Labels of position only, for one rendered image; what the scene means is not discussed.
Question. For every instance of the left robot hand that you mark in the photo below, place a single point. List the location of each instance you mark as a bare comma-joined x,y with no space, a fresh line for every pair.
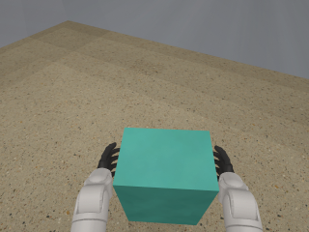
106,158

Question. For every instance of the right robot forearm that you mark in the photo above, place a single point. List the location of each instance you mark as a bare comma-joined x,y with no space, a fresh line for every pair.
240,209

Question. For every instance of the left robot forearm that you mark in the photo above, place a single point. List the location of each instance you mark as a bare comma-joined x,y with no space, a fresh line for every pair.
92,202

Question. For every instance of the carton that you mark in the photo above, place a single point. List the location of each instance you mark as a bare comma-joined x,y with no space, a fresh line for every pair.
165,176

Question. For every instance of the right robot hand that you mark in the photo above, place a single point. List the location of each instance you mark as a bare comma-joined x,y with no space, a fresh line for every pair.
223,161

